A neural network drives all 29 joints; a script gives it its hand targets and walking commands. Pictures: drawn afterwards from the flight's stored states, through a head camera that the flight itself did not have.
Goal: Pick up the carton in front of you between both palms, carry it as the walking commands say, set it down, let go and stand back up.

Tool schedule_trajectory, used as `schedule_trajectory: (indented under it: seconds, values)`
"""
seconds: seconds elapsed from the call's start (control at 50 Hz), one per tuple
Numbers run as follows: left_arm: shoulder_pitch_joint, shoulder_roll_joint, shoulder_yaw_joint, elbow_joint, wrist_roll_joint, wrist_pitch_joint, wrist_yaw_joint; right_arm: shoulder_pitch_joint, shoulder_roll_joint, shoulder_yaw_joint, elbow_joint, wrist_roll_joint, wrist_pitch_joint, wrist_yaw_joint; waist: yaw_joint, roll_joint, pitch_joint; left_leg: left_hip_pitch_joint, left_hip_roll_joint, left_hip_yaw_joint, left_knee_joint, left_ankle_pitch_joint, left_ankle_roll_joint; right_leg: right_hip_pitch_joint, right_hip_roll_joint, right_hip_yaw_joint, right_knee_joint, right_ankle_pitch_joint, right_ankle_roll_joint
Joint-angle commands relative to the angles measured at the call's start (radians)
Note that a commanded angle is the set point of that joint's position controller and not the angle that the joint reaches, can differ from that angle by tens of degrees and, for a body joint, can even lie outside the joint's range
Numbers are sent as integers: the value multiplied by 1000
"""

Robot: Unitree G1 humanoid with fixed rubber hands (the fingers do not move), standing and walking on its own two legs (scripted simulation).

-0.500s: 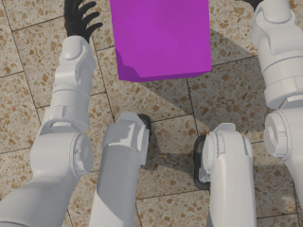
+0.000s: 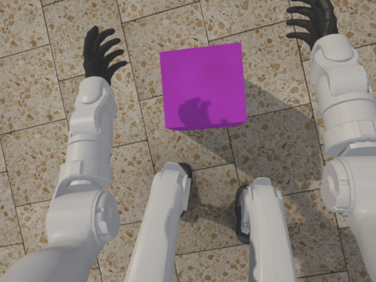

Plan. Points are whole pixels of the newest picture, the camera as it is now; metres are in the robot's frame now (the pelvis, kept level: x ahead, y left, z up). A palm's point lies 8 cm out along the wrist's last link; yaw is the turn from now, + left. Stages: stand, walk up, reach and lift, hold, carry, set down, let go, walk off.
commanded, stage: set down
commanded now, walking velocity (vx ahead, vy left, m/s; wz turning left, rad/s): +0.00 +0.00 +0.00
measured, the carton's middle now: (204, 95) +0.49 +0.07 -0.41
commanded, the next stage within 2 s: let go in 0.26 s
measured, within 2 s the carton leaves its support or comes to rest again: neither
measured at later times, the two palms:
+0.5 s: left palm (51, 75) +0.42 +0.25 +0.03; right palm out of the picture +0.50 -0.15 +0.03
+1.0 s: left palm out of the picture +0.28 +0.25 +0.16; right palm out of the picture +0.35 -0.20 +0.14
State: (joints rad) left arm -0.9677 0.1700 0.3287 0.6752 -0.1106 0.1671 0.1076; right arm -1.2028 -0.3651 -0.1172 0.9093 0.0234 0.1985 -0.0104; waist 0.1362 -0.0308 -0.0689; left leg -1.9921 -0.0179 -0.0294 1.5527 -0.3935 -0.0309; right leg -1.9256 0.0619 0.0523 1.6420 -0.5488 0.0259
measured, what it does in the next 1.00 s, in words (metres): rises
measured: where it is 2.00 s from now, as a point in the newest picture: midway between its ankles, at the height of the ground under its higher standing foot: (211, 211)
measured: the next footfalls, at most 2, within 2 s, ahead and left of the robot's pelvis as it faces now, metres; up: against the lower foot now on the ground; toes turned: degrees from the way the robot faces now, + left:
none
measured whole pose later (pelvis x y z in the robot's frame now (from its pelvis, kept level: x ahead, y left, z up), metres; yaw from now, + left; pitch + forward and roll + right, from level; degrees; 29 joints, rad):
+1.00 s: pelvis +0.11 +0.01 +0.23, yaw +0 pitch +14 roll +0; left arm 0.15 0.19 0.03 0.41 -0.03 0.00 -0.06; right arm -0.01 -0.18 -0.12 0.56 -0.05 -0.01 0.00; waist 0.08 0.03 -0.02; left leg -0.58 -0.03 -0.03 0.57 -0.24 0.01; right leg -0.49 0.01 0.07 0.58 -0.34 0.02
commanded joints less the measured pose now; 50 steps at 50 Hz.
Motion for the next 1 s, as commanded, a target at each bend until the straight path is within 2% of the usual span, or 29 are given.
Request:
schedule_trajectory:
  seconds: [0.0,0.22,0.32,0.38,0.46,0.54,0.6,0.66,0.72,0.86,0.88,0.98]
  values:
    - [-154,106,16,-121,12,-14,-11,-253,-92,-29,-114,-15,-17,11,32,-114,-1063,755,-51,137,-150,368,-32,524,44,-100,-247,271,-1]
    - [-91,62,49,-90,76,-35,-35,-169,-63,-74,-65,-58,-43,46,34,-82,-957,900,-41,116,-368,404,-33,640,32,-73,-472,320,-2]
    - [-7,47,49,-93,120,-55,-63,-71,-22,-114,-72,-103,-57,39,15,-78,-975,992,-39,111,-447,441,-29,743,33,-64,-565,383,5]
    - [108,54,37,-124,153,-63,-96,59,29,-136,-129,-136,-60,10,5,-72,-1025,1086,-42,110,-491,498,-17,843,37,-62,-614,462,15]
    - [281,79,-12,-182,187,-66,-151,278,110,-141,-262,-165,-64,-43,-2,-46,-1005,1236,-41,102,-568,542,3,948,39,-57,-696,513,27]
    - [415,110,-71,-245,182,-77,-190,429,136,-116,-400,-146,-86,-70,-13,-12,-852,1383,-31,75,-653,507,15,976,36,-58,-799,430,25]
    - [521,112,-116,-252,157,-94,-206,538,141,-95,-443,-126,-110,-66,-23,3,-720,1463,-20,54,-715,457,17,1001,29,-63,-866,352,16]
    - [640,101,-156,-243,130,-116,-211,659,142,-78,-438,-112,-136,-48,-31,15,-619,1538,-9,32,-770,444,14,1035,21,-68,-910,312,7]
    - [765,95,-188,-244,108,-135,-207,790,139,-63,-419,-103,-159,-30,-39,28,-549,1630,0,9,-816,482,8,1081,16,-70,-945,312,1]
    - [1016,97,-254,-320,91,-173,-177,1065,109,-40,-414,-84,-213,-4,-60,80,-405,1867,3,-23,-913,662,-3,1232,16,-57,-1066,384,-11]
    - [1059,95,-265,-326,89,-183,-170,1101,99,-37,-423,-80,-219,-3,-62,98,-382,1864,0,-17,-943,629,-5,1311,14,-51,-1088,404,-15]
    - [1131,110,-280,-366,78,-184,-167,1224,93,-10,-456,-66,-233,12,-94,25,-237,1906,-19,0,-1021,616,-1,1469,-1,-41,-1174,478,-6]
